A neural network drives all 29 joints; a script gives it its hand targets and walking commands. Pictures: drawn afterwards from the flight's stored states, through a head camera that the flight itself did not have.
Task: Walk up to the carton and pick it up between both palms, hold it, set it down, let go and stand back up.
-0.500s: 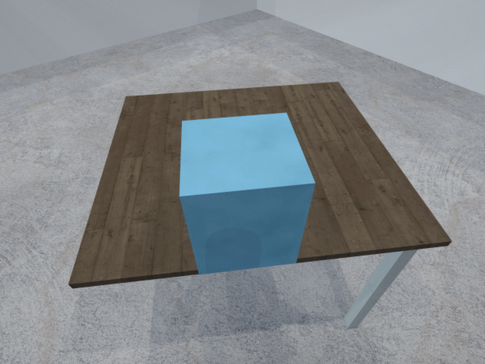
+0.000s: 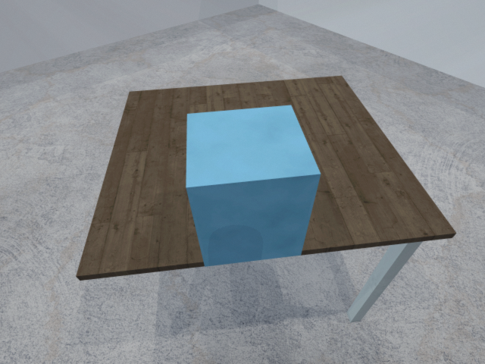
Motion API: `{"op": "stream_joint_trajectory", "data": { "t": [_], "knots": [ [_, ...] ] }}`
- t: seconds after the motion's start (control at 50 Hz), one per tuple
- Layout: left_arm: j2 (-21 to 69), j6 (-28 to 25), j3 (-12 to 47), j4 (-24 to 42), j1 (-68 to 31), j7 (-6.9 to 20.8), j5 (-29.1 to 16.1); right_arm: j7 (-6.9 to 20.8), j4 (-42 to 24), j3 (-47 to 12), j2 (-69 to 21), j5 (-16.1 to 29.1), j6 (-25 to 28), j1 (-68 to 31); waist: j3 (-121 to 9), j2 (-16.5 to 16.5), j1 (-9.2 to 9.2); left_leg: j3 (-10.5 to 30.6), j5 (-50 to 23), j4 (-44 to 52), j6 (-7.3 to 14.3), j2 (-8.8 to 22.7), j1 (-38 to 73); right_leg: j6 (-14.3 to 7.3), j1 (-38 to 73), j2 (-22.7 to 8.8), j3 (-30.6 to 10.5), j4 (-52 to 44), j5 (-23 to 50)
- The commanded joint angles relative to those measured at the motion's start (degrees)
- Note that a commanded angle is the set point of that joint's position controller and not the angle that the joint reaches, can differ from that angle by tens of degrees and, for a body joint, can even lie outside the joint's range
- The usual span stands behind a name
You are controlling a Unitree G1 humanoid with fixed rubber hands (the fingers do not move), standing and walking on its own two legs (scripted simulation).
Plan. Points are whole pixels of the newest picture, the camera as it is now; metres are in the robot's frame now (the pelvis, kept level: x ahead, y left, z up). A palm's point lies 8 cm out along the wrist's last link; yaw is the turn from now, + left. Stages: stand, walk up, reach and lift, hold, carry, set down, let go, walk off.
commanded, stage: stand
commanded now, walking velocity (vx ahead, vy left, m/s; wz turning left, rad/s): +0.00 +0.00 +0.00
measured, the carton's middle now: (246, 188) +0.45 +0.01 +0.02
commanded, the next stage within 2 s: none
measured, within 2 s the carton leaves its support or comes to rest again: neither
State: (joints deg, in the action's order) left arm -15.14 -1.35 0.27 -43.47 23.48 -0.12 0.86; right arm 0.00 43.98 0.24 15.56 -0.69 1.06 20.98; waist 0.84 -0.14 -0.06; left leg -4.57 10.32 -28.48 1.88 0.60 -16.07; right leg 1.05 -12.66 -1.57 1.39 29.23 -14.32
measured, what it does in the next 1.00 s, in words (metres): stands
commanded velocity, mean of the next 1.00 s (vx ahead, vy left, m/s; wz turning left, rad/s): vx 0.00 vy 0.00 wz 0.00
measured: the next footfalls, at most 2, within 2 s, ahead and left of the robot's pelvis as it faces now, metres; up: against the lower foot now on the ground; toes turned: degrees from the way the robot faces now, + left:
none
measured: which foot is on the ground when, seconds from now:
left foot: down 0.00-1.00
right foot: down 0.00-1.00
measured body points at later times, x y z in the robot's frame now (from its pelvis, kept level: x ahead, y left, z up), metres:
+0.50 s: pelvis +0.02 -0.01 +0.00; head +0.01 -0.01 +0.45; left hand +0.08 +0.25 -0.12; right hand +0.07 -0.27 -0.12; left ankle +0.06 +0.10 -0.74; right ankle +0.02 -0.13 -0.74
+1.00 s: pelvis +0.03 -0.01 +0.00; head +0.03 -0.01 +0.45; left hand +0.08 +0.25 -0.13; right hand +0.07 -0.27 -0.13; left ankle +0.06 +0.10 -0.74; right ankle +0.02 -0.13 -0.74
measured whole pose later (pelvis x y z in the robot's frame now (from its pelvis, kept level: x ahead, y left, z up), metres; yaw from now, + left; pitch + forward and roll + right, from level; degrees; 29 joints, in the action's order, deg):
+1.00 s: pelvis +0.03 -0.01 +0.00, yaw +0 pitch -2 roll +0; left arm -14.5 -1.0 0.4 -47.6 21.0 -1.1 0.2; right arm -1.1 48.3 -0.1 14.6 -0.2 0.8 20.4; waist 0.6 -0.1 -0.3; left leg -4.5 11.9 -26.4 0.8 1.3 -12.6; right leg 0.2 -8.9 -0.7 1.3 26.2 -15.4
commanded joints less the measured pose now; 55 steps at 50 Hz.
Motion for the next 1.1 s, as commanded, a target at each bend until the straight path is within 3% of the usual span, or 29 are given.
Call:
{"op": "stream_joint_trajectory", "data": {
  "t": [0.0,0.38,1.08],
  "knots": [
    [-6.9,-0.8,-1.7,3.0,2.2,-0.3,-0.1,-0.3,-2.9,1.8,7.1,0.1,0.7,2.0,4.1,-0.1,-0.27,9.8,12.7,8.5,0.0,5.9,-1.0,-1.8,-4.9,-3.4,-5.8,-7.1,-6.9],
    [-6.8,-0.7,-1.4,1.7,1.2,-0.8,-0.5,-0.7,-1.4,1.3,6.2,0.4,0.7,2.1,2.0,0.2,-0.22,8.4,0.8,6.2,-0.1,5.9,2.7,-2.3,-2.7,-4.2,-6.3,-7.3,1.1],
    [-6.2,-0.3,-1.5,-3.0,0.3,-1.3,-0.7,-1.5,3.3,1.2,5.7,0.5,0.4,2.2,3.2,0.1,-0.17,7.7,-1.4,7.8,-0.4,6.1,4.6,-2.3,-1.0,-4.3,-6.0,-9.6,3.2]
  ]
}}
